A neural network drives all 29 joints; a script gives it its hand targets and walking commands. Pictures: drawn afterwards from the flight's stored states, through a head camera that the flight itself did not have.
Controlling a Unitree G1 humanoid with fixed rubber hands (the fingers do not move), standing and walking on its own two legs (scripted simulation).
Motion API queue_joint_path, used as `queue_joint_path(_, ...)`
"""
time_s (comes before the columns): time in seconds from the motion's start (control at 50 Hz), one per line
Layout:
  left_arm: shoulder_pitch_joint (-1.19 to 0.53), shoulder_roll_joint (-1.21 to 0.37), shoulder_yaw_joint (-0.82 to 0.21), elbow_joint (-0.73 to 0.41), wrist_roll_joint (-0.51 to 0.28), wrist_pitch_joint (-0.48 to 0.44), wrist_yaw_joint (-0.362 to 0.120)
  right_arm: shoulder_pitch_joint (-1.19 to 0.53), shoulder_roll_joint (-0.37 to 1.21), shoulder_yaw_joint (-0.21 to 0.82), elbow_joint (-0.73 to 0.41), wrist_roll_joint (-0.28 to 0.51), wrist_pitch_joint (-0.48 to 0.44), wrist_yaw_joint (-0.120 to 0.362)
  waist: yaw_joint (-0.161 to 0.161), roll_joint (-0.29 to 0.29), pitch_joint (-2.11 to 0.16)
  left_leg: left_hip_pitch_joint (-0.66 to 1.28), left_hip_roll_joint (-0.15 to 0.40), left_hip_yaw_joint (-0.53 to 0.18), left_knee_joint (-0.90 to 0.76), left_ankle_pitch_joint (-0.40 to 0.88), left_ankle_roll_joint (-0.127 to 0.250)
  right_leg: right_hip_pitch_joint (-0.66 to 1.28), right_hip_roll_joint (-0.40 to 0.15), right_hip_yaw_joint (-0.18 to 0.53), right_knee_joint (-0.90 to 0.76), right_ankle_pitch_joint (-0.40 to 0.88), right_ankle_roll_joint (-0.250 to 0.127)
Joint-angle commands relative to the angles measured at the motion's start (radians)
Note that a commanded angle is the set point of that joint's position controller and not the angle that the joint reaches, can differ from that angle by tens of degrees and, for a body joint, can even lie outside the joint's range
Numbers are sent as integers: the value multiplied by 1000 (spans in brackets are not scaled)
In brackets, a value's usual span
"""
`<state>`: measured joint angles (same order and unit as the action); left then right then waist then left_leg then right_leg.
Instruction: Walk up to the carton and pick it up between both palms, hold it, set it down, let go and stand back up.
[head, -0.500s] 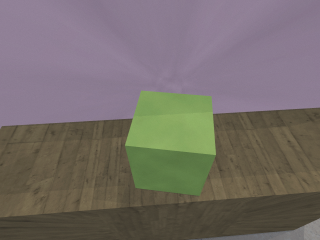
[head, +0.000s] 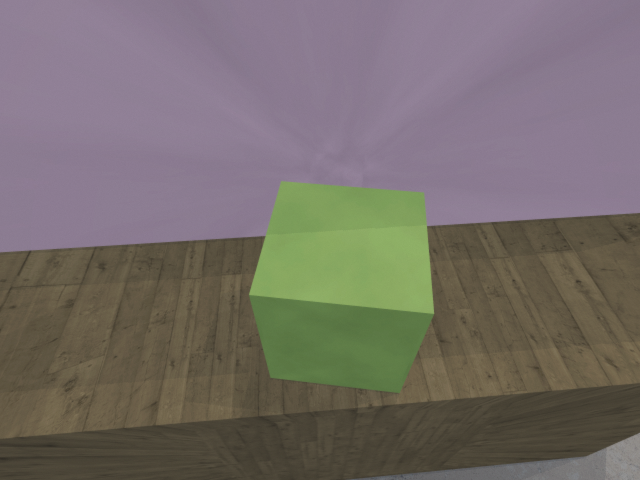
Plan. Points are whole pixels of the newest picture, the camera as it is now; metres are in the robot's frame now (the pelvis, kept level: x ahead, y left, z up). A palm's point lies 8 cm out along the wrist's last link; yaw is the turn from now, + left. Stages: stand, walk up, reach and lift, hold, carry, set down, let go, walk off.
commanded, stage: stand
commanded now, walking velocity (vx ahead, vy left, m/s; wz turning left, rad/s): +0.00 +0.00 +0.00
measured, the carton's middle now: (342, 290) +0.38 -0.03 -0.03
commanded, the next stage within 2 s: none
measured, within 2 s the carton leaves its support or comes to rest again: neither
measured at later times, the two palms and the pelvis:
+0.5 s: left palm out of the picture +0.00 +0.23 -0.14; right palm out of the picture -0.01 -0.23 -0.14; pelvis +0.01 +0.00 +0.00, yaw +0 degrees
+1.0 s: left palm out of the picture +0.00 +0.22 -0.14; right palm out of the picture +0.00 -0.23 -0.14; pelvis +0.01 +0.00 +0.00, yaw +0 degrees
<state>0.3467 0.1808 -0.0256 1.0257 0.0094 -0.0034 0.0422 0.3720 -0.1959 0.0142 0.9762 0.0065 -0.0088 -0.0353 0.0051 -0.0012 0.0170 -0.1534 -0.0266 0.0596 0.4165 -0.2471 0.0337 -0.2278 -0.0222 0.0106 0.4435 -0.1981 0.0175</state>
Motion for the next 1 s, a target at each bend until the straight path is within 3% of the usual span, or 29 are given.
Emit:
queue_joint_path(0.0,61,127,23,-20,-3,-14,8,73,-116,-24,-31,1,-15,-7,-4,-11,59,-69,125,-117,-113,33,-15,10,-77,83,-75,51,-17)
queue_joint_path(0.08,56,118,24,-15,-4,-15,10,78,-116,-32,-24,-3,-17,-9,-4,-23,60,-54,131,-120,-103,72,-17,10,-76,75,-71,82,-14)
queue_joint_path(0.2,53,104,17,-4,-3,-11,12,72,-108,-27,-10,1,-15,-11,-5,11,85,-41,129,-113,-115,96,-17,3,-82,80,-70,77,-16)
queue_joint_path(0.26,56,110,19,-2,-1,-10,12,77,-95,-25,-12,0,-14,-10,-3,3,65,-50,127,-111,-119,56,-21,14,-79,78,-71,65,-14)
queue_joint_path(0.36,54,117,20,1,-2,-13,12,84,-108,-25,0,-6,-16,-12,0,-31,57,-18,133,-113,-106,114,-20,16,-79,76,-73,95,-16)
queue_joint_path(0.44,42,116,19,0,-4,-10,12,73,-90,-23,-2,1,-15,-12,-2,16,79,-52,130,-108,-114,62,-18,18,-80,81,-80,72,-14)
queue_joint_path(0.62,42,110,20,11,-3,-11,13,77,-93,-23,10,-2,-15,-12,-4,-8,56,-37,130,-113,-119,50,-18,28,-76,76,-80,63,-15)
queue_joint_path(0.74,50,94,16,19,-4,-12,14,76,-88,-20,16,-2,-18,-16,0,5,67,-26,132,-104,-112,121,-18,14,-84,75,-79,114,-16)
queue_joint_path(0.8,41,110,18,22,-2,-14,17,83,-83,-21,21,-4,-19,-15,-3,-31,43,1,141,-111,-103,191,-19,31,-84,69,-64,152,-15)
queue_joint_path(0.84,48,93,12,26,-7,-13,16,72,-85,-22,22,-2,-16,-15,-1,-11,71,-11,133,-102,-104,135,-17,15,-83,73,-79,115,-17)
queue_joint_path(0.98,35,97,17,31,-5,-8,17,75,-72,-17,25,0,-18,-17,-6,8,61,-25,133,-109,-121,133,-22,38,-87,70,-76,112,-13)
